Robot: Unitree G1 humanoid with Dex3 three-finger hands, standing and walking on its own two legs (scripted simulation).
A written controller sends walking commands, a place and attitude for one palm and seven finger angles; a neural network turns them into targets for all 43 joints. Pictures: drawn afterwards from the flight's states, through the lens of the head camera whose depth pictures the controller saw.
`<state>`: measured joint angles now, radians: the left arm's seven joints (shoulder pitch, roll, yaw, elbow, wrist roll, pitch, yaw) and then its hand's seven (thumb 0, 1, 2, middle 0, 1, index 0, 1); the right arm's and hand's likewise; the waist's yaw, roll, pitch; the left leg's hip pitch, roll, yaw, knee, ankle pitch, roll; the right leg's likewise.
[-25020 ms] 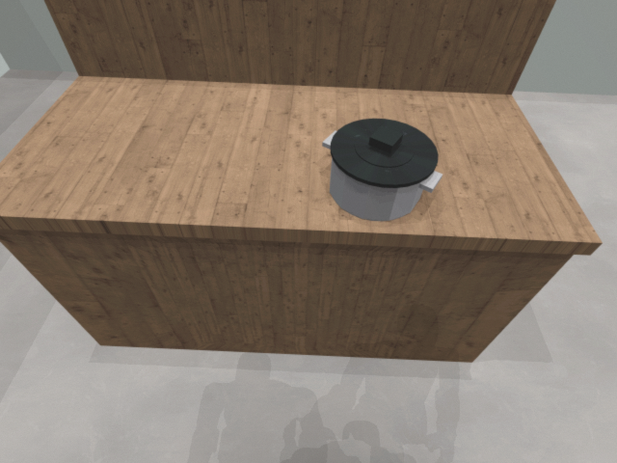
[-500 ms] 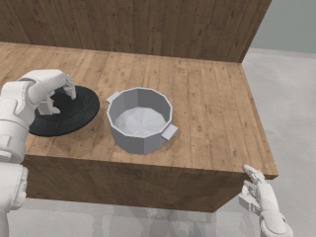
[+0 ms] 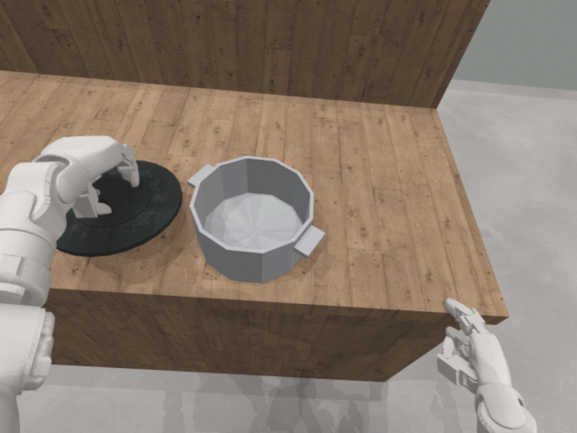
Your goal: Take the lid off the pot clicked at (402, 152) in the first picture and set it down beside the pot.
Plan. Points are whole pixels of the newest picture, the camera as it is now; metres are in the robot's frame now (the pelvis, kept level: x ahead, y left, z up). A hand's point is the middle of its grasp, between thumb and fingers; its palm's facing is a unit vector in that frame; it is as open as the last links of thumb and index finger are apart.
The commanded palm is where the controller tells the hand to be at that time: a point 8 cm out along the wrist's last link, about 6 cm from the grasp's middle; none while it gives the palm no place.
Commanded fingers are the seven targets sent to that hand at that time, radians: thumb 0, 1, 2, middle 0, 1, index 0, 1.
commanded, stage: lower the lid onto the table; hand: left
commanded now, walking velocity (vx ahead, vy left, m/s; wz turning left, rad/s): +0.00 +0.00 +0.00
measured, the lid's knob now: (108, 190) +0.45 +0.30 +0.04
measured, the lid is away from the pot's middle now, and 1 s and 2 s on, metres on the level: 0.22 0.24 0.24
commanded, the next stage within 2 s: open the fingers wide in 0.96 s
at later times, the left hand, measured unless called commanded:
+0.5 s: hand (96, 216) +0.40 +0.30 +0.03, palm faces -0.43 -0.09 -0.90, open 8.4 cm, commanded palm +0.45 +0.30 +0.10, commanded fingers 0.00 0.49 1.14 -0.83 -0.97 -0.85 -0.97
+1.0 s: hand (100, 222) +0.41 +0.31 +0.00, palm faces -0.41 -0.10 -0.91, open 8.4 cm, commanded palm +0.45 +0.30 +0.06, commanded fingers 0.00 0.49 1.14 -0.83 -0.97 -0.85 -0.97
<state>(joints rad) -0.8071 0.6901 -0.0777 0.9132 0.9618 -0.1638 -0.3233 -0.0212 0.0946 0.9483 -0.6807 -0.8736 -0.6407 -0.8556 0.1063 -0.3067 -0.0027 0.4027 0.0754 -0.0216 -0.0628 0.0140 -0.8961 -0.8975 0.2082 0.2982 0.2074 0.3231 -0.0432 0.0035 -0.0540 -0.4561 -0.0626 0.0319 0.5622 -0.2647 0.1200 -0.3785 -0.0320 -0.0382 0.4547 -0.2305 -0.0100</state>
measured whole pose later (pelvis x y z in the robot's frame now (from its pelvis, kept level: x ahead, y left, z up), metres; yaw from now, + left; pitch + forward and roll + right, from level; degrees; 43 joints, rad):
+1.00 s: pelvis +0.00 +0.02 -0.02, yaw +1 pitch +12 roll -5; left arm -0.78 0.64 -0.12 0.98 1.00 -0.16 -0.19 -0.02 0.09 0.94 -0.69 -0.89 -0.64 -0.86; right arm 0.13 -0.32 -0.02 0.38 0.07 -0.04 -0.07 0.01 -0.89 -0.90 0.21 0.30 0.16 0.30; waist -0.05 -0.02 -0.09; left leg -0.60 -0.07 0.02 0.72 -0.33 0.14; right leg -0.51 -0.02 -0.01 0.59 -0.29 -0.04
